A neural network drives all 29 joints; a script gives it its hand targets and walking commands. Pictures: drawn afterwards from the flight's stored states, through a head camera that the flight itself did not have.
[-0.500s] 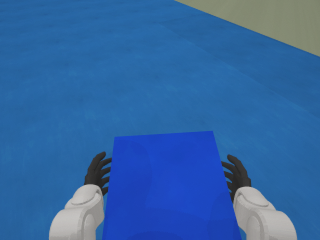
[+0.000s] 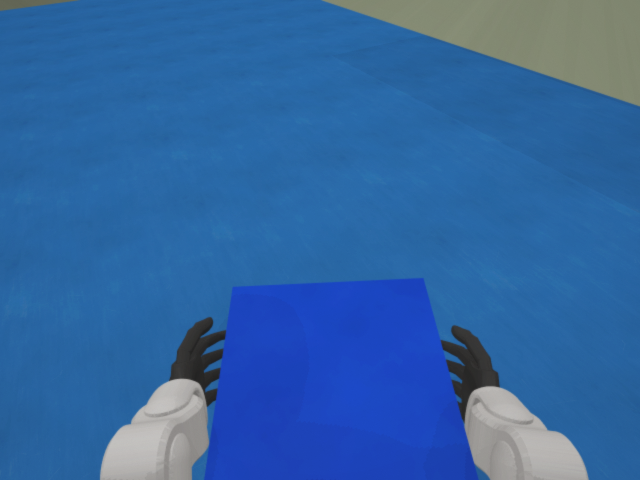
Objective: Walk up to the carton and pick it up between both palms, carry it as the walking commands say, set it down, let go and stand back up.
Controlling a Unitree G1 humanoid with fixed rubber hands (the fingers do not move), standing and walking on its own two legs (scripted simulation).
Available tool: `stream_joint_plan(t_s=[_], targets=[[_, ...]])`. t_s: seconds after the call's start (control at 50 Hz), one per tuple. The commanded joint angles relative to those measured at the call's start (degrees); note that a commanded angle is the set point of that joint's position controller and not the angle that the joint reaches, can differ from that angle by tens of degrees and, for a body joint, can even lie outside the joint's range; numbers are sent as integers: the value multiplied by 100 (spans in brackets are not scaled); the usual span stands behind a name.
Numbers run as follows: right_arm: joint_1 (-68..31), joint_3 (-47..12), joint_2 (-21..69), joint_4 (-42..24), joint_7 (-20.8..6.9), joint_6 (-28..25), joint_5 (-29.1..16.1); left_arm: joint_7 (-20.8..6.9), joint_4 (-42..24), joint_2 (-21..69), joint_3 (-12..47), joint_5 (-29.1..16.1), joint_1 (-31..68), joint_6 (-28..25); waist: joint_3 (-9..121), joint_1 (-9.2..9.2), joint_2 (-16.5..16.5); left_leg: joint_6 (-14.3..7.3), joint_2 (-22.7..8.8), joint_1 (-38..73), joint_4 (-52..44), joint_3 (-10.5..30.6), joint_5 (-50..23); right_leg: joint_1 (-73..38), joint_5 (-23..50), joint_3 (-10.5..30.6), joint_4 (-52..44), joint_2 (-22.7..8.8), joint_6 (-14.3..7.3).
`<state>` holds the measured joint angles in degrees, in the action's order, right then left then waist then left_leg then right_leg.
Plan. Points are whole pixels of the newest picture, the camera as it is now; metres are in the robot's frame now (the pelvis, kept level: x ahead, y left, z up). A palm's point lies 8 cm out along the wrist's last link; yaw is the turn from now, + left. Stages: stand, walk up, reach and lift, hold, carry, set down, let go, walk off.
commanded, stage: carry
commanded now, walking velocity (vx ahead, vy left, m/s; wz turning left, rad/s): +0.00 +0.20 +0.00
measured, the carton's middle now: (333, 417) +0.22 +0.00 +0.02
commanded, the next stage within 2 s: none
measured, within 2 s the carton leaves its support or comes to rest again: neither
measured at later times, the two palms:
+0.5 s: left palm out of the picture +0.17 +0.33 +0.09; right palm (304, 454) +0.17 +0.03 +0.07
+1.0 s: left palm out of the picture +0.14 +0.42 +0.11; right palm out of the picture +0.12 +0.12 +0.10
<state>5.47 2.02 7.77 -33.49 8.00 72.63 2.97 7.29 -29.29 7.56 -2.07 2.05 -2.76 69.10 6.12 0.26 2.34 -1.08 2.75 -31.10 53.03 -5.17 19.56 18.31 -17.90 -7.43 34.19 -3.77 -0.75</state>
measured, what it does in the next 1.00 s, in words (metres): steps to the left: left foot, then right foot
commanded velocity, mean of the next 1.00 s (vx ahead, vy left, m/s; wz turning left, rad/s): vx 0.00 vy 0.07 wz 0.00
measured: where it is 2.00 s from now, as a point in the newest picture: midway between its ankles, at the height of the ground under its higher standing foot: outside the picture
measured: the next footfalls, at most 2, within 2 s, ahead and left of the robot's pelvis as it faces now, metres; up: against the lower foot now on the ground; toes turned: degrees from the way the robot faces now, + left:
left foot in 0.18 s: +0.01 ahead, +0.30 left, +0.00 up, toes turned +4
right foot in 0.46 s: -0.05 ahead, +0.09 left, +0.00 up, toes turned -8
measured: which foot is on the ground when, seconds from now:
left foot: up 0.00-0.16, down 0.18-1.00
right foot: down 0.00-0.20, up 0.22-0.44, down 0.46-0.76, up 0.78-0.96, down 0.98-1.00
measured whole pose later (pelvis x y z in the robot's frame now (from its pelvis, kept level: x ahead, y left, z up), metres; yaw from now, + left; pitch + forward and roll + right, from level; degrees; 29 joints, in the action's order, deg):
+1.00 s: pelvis -0.10 +0.28 +0.01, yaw -1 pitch +3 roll -1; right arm 2.0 3.3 7.4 -33.5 8.0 73.1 2.0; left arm 7.5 -30.4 7.3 -2.0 2.9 -0.1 70.0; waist 5.7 -0.1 1.2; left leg -5.6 5.8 -17.8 16.0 -9.4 2.8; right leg 12.8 -19.1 -7.3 26.3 -2.7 -0.6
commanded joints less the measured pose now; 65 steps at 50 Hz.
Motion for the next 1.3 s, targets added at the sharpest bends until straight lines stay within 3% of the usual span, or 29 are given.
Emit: stream_joint_plan(t_s=[0.0,0.12,0.16,0.18,0.2,0.24,0.3,0.32,0.36,0.44,0.48,0.5,0.52,0.58,0.62,0.66,0.74,0.78,0.8,0.88,0.92,0.98,1.02,1.06,1.08,1.1,1.12,1.16,1.28], targets=[[-3492,-3783,4109,-973,-637,-393,-1780,-704,-692,4436,3555,-1597,2273,-11,267,-25,-845,96,-653,-251,113,695,-185,-259,1335,1307,-1561,-1653,-582],[-3022,-3675,3815,-777,-548,-256,-1698,-518,-647,4026,3356,-1421,1948,72,580,-29,-1980,371,-264,908,-2111,-358,312,-540,2339,983,-953,-1572,-343],[-2648,-3367,3388,-725,-519,-225,-1588,-498,-247,3922,3324,-1337,1440,189,1079,-67,-805,228,-736,1872,-3379,228,-399,-357,2062,557,279,-1168,152],[-2825,-3467,3581,-801,-578,-256,-1703,-472,-498,3964,3416,-1306,1681,167,1209,-73,811,-156,-1893,2404,-3293,1686,-2690,792,-226,25,1258,-469,570],[-2695,-3404,3741,-817,-622,-278,-1643,-511,-950,4041,3645,-1450,2093,119,1098,-98,1435,-644,-2430,2403,-3362,2361,-3268,1516,-2241,-74,2158,11,624],[-2904,-3464,4152,-819,-698,-353,-1650,-592,-1085,4407,3918,-1529,2474,94,983,-106,1089,-923,-2049,1555,-3341,1818,-1743,1107,-1944,151,2950,1,464],[-3147,-3511,4325,-1309,-704,-542,-1721,-661,-1078,4876,4041,-1787,2474,-26,1271,-33,831,-759,-1576,2099,-2915,1008,-2538,1191,-1371,175,2294,-121,277],[-2898,-3418,4326,-1201,-713,-569,-1629,-662,-1432,4916,4306,-1928,2830,-39,1291,-61,1323,-785,-1513,2255,-2895,1129,-2408,1277,-1370,258,2520,-97,249],[-2994,-3534,4360,-1367,-688,-656,-1672,-641,-1533,4874,4176,-1912,2703,-121,1508,-96,1041,-1055,-1760,2396,-2932,1529,-2713,914,-1408,209,1573,-41,211],[-2520,-3551,3682,-999,-575,-469,-1547,-611,-572,4278,3639,-1523,1446,37,1946,120,290,-471,-1605,2104,-2806,1106,-2640,-1139,100,271,-1329,-222,46],[-2367,-3592,3865,-819,-527,-477,-1438,-684,-911,4172,3693,-1631,1912,-58,1410,13,-1699,139,-916,359,-1875,591,-1143,-1978,1622,2407,-1669,-1894,-338],[-2965,-3877,3932,-1286,-585,-450,-1685,-701,-506,4536,3526,-1473,1713,-40,1131,38,-2011,367,-621,346,-1407,513,51,-1202,2147,2558,-1370,-2336,-1062],[-3597,-3974,4057,-1425,-618,-404,-1894,-725,-569,4540,3374,-1453,1957,-82,796,-21,-2257,88,-848,578,-1216,723,-23,-745,2526,2090,-1249,-2045,-943],[-3493,-3794,4017,-1180,-609,-440,-1715,-788,-579,4678,3730,-1662,2393,0,599,-130,-998,63,-713,1394,-2754,499,-1236,-107,773,614,-886,-910,-31],[-3375,-3749,3759,-1105,-611,-344,-1769,-707,-467,4252,3564,-1477,2040,84,638,-37,-228,-28,-1017,1801,-2681,703,-2115,226,341,530,-431,-593,161],[-2924,-3618,3725,-742,-590,-212,-1709,-594,-437,4038,3408,-1365,1730,144,729,-13,-222,-17,-1222,1742,-2750,814,-1942,-67,279,510,-565,-481,251],[-2715,-3102,3509,-130,-600,-100,-1526,-485,-561,3832,3651,-1395,2383,308,690,-52,862,39,-1807,1432,-4331,2137,58,4,-885,236,364,-54,319],[-3469,-3430,4005,-646,-630,-207,-1802,-523,-829,4203,3723,-1486,2799,215,484,-35,223,287,-1896,1418,-4608,1955,-60,-124,-878,215,210,-8,217],[-3360,-3253,3968,-795,-646,-246,-1693,-539,-986,4460,3929,-1673,3005,216,584,-46,765,399,-1764,1572,-4673,1643,346,3,-858,112,427,-21,191],[-3306,-3292,3953,-942,-601,-309,-1661,-526,-693,4562,3792,-1623,2541,194,1043,-39,577,436,-1635,1933,-4716,1579,-167,-325,-679,38,-18,82,50],[-3311,-3382,3932,-1049,-575,-304,-1690,-558,-501,4537,3733,-1616,2246,217,1199,36,708,841,-1362,2245,-4976,1147,-375,-769,-734,-272,-890,256,-88],[-2981,-3502,3879,-745,-545,-270,-1683,-569,-622,4203,3589,-1559,1920,162,1498,136,-28,1306,-1037,2548,-3884,591,-3030,-1519,50,203,-2081,-246,-200],[-3300,-3593,3896,-1021,-581,-265,-1796,-571,-643,4468,3529,-1599,2196,63,1502,117,-615,1961,-553,2365,-2510,248,-2904,-1409,-702,889,-2197,-1016,-540],[-3242,-3645,3823,-879,-614,-228,-1879,-566,-634,4377,3420,-1572,2409,25,1018,-109,-1860,1199,-707,2541,-710,821,-682,294,-1010,1706,-2092,-1884,-757],[-3353,-3586,3750,-796,-611,-226,-1794,-562,-392,4315,3459,-1476,2256,108,710,-198,-1815,610,-916,2831,-983,1064,-49,1206,-1169,1176,-1835,-1526,-499],[-3164,-3458,3631,-681,-567,-238,-1656,-577,-462,4211,3543,-1488,2500,158,480,-302,-1455,389,-859,2615,-2120,1063,132,1152,-1562,531,-1333,-947,-92],[-3226,-3341,3516,-621,-525,-249,-1577,-611,-388,4152,3614,-1549,2615,238,-97,-207,-64,183,-1173,1200,-3715,1851,115,347,-1032,151,-428,-323,232],[-3371,-3285,3380,-765,-455,-191,-1516,-559,-426,4066,3585,-1526,2774,293,-444,-26,640,51,-1606,761,-4055,2372,-519,138,-754,466,-18,41,244],[-3088,-3389,3920,-581,-646,-221,-1799,-504,-541,4212,3522,-1462,2317,177,1165,-47,387,235,-1581,2261,-4349,2108,-1003,-218,-722,426,-239,126,-44]])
